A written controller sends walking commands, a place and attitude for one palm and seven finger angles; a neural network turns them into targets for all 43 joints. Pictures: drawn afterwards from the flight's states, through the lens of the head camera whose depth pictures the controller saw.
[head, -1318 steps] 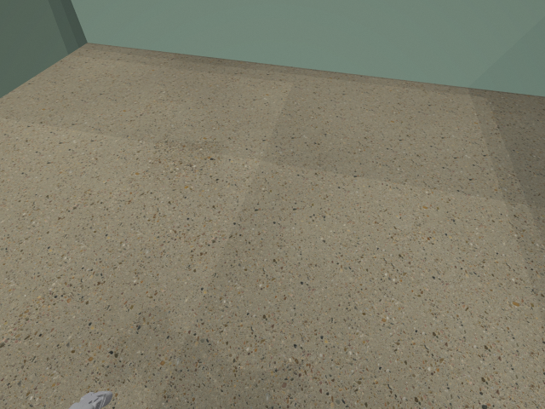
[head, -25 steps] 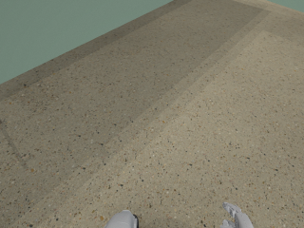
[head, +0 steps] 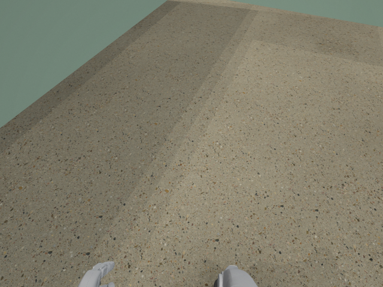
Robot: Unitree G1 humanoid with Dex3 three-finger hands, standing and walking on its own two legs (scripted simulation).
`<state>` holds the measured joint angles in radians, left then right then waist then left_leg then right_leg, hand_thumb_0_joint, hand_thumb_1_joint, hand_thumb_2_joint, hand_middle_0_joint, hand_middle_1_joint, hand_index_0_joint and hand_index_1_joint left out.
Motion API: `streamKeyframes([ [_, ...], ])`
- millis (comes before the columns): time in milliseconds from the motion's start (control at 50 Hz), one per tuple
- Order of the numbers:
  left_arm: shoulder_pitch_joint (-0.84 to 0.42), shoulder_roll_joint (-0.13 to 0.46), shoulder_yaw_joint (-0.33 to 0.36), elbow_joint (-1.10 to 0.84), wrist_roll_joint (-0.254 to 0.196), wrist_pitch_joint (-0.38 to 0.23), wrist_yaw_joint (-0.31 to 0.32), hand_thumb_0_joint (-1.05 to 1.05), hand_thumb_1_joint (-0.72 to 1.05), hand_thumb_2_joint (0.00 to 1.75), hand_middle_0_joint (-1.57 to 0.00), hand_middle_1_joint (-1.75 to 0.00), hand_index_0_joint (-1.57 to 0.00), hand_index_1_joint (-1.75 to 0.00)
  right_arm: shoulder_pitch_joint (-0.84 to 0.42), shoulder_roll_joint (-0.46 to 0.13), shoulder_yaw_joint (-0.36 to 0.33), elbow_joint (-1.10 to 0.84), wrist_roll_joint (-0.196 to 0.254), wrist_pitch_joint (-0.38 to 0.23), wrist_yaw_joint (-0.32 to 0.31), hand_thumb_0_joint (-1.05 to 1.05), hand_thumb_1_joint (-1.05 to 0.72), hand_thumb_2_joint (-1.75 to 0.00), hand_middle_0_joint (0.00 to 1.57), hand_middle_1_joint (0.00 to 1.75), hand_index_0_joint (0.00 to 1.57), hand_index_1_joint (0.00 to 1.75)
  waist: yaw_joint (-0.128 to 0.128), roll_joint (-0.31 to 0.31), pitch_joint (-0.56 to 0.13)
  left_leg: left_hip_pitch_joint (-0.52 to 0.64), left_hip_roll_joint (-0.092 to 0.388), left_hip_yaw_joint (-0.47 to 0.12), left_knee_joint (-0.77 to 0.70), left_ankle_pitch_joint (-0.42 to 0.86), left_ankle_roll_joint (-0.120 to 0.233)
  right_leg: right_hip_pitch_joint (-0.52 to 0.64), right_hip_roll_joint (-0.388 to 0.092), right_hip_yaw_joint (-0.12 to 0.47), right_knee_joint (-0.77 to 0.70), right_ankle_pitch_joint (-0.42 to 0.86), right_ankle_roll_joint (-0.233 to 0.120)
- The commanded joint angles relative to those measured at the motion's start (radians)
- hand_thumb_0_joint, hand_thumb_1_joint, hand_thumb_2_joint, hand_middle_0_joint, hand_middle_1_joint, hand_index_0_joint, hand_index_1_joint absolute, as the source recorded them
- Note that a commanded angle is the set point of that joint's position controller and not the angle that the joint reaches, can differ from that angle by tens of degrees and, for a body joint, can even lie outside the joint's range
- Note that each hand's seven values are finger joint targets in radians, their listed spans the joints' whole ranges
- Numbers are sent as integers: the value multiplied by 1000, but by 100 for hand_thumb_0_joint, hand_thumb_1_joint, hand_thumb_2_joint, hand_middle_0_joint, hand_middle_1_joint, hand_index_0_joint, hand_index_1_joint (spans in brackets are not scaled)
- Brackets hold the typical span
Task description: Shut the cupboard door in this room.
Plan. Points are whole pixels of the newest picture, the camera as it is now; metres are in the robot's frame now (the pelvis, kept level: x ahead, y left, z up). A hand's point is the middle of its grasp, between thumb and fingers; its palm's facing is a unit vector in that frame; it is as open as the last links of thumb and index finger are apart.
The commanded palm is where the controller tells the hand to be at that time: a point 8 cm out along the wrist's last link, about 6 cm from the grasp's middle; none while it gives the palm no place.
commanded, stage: walk around to get in front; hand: left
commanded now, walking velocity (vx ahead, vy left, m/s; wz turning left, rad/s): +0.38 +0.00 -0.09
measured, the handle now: out of the picture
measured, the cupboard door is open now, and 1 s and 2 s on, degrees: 85 85 85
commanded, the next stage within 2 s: walk to a spot facing it in 1.92 s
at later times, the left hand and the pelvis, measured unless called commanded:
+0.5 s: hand (123, 280) +0.18 +0.16 -0.17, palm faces +0.09 -0.98 -0.20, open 7.3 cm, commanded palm none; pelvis +0.20 -0.02 +0.00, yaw +1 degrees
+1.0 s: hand (128, 163) +0.50 +0.20 -0.16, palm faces -0.05 -0.98 -0.18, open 7.4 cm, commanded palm none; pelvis +0.41 +0.02 +0.01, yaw -3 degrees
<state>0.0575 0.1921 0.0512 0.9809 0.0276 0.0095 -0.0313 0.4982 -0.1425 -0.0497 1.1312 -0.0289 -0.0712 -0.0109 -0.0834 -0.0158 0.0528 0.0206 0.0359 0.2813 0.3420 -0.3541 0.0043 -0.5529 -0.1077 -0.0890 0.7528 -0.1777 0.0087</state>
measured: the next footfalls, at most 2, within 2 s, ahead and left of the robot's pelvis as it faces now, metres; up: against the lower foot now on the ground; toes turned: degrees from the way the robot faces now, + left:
right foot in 0.08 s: +0.18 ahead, -0.13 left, +0.00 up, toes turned -9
left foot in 0.60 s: +0.38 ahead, +0.11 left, +0.00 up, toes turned +11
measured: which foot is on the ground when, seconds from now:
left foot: down 0.00-0.08, up 0.10-0.58, down 0.60-1.00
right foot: up 0.00-0.06, down 0.08-0.62, up 0.64-1.00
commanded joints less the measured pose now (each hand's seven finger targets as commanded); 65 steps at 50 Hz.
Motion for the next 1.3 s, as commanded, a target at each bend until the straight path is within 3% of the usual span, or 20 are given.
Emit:
streamKeyframes([
  [0, -3, 19, -4, -66, -2, -47, 7, 0, 90, 90, -20, -30, -20, -30, 50, -154, -19, -15, 3, -11, -9, 0, -90, -90, 20, 30, 20, 30, 64, 141, 8, 14, 286, -129, 46, 843, 100, 125, 72, -64, -166, -57, -51],
  [40, 273, 93, 17, 29, 5, -69, 17, 0, 90, 90, -20, -30, -20, -30, 16, -151, -19, -21, 14, -10, -1, 0, -90, -90, 20, 30, 20, 30, 190, 71, -154, -152, 225, -76, 375, 784, 36, 559, 57, -33, -267, 68, -87],
  [60, 430, 199, 46, 76, 9, -82, 32, 0, 90, 90, -20, -30, -20, -30, 19, -101, -8, -46, 25, -12, 11, 0, -90, -90, 20, 30, 20, 30, 244, -145, -284, -425, 117, -30, 663, 306, -6, 838, -201, 280, -288, 139, -162],
  [80, 476, 264, 57, 101, -13, -82, 39, 0, 90, 90, -20, -30, -20, -30, 0, -86, -3, -78, 29, -5, 8, 0, -90, -90, 20, 30, 20, 30, 214, -215, -328, -611, 4, -125, 908, -222, -29, 924, -354, 545, -359, 341, -251],
  [140, 263, 167, 34, 57, -23, -76, 45, 0, 90, 90, -20, -30, -20, -30, -133, -67, -18, -82, 25, 16, 11, 0, -90, -90, 20, 30, 20, 30, 151, -11, -52, -661, 118, -267, 997, -30, -10, 546, -285, 372, -465, 80, -193],
  [220, 185, 63, 1, 61, -10, -90, 44, 0, 90, 90, -20, -30, -20, -30, -38, -20, -20, -49, 5, 57, 18, 0, -90, -90, 20, 30, 20, 30, 44, -90, 49, -529, 131, -242, 846, 102, -33, 237, -158, 152, -579, -83, -119],
  [460, 347, 112, 6, 106, -5, -107, 45, 0, 90, 90, -20, -30, -20, -30, -423, -62, -7, -204, 3, 30, 52, 0, -90, -90, 20, 30, 20, 30, 134, -87, 69, -596, 99, -171, 336, 161, -36, 506, -175, 106, -540, 188, -153],
  [540, 328, 133, 9, 119, -7, -98, 45, 0, 90, 90, -20, -30, -20, -30, -278, -112, -19, -162, -1, 15, 39, 0, -90, -90, 20, 30, 20, 30, 46, 2, -17, -271, 33, -118, 186, 159, -5, 454, -148, 47, -307, 362, -119],
  [560, 325, 113, 7, 111, -11, -98, 43, 0, 90, 90, -20, -30, -20, -30, -127, -169, -33, -118, -7, 6, 30, 0, -90, -90, 20, 30, 20, 30, -15, 78, -117, -5, 81, -184, 133, 206, 25, 330, -90, -4, -81, 340, -77],
  [580, 357, 59, -2, 92, -21, -98, 33, 0, 90, 90, -20, -30, -20, -30, 21, -290, -63, -84, -19, -2, 19, 0, -90, -90, 20, 30, 20, 30, -56, 327, -249, 246, 337, -515, 84, 260, 116, 87, 49, -85, 229, -48, -21],
  [600, 301, 63, -11, 57, -18, -103, 31, 0, 90, 90, -20, -30, -20, -30, 78, -326, -66, -63, -1, 9, 11, 0, -90, -90, 20, 30, 20, 30, -68, 351, -254, 275, 450, -670, -6, 339, 188, -54, 90, 2, 432, -392, -20],
  [660, 211, 50, 3, 68, -8, -81, 22, 0, 90, 90, -20, -30, -20, -30, -130, -199, -37, -110, 6, 5, 4, 0, -90, -90, 20, 30, 20, 30, 8, 127, -28, -53, 386, -500, -98, 170, 152, -91, -28, 81, 520, -219, -18],
  [760, 280, -14, 4, 82, 4, -29, 16, 0, 90, 90, -20, -30, -20, -30, -173, -130, -22, -101, 12, -15, 0, 0, -90, -90, 20, 30, 20, 30, 95, 112, 34, -240, 283, -281, -189, 134, 115, -29, -45, 65, 451, -42, 15],
  [1020, -40, 4, 0, -58, -4, -42, 5, 0, 90, 90, -20, -30, -20, -30, 7, -139, -31, -17, -1, -11, -4, 0, -90, -90, 20, 30, 20, 30, 26, 133, 84, -32, 292, -186, -96, 485, 123, -13, 2, -33, -85, -15, -4],
  [1060, 41, 23, 8, -37, -3, -51, 8, 0, 90, 90, -20, -30, -20, -30, -13, -150, -32, -17, 2, -7, -7, 0, -90, -90, 20, 30, 20, 30, 75, 122, 33, -37, 289, -159, 12, 655, 105, 139, 36, -52, -154, -36, -31],
  [1100, 305, 90, 26, 51, 5, -75, 15, 0, 90, 90, -20, -30, -20, -30, -29, -153, -31, -19, 11, -6, 0, 0, -90, -90, 20, 30, 20, 30, 193, 39, -131, -150, 208, -98, 348, 686, 43, 533, 52, -49, -261, 50, -59],
  [1120, 450, 200, 54, 89, 11, -88, 31, 0, 90, 90, -20, -30, -20, -30, -11, -97, -21, -40, 22, -6, 13, 0, -90, -90, 20, 30, 20, 30, 240, -206, -256, -419, 106, -50, 650, 293, 3, 797, -201, 252, -300, 93, -130],
  [1140, 501, 269, 67, 111, -11, -84, 39, 0, 90, 90, -20, -30, -20, -30, -50, -79, -11, -83, 27, 1, 12, 0, -90, -90, 20, 30, 20, 30, 223, -270, -281, -592, -3, -149, 893, -212, -18, 850, -360, 535, -390, 253, -208],
  [1220, 219, 129, 28, 49, -19, -83, 42, 0, 90, 90, -20, -30, -20, -30, -155, -57, -26, -73, 15, 26, 15, 0, -90, -90, 20, 30, 20, 30, 118, -35, -9, -613, 135, -285, 957, 46, -6, 408, -259, 276, -514, -50, -132],
  [1280, 217, 65, 6, 63, -10, -97, 40, 0, 90, 90, -20, -30, -20, -30, -88, -32, -21, -49, 4, 53, 20, 0, -90, -90, 20, 30, 20, 30, 66, -105, 19, -568, 129, -256, 875, 132, -30, 308, -181, 113, -555, -1, -95],
])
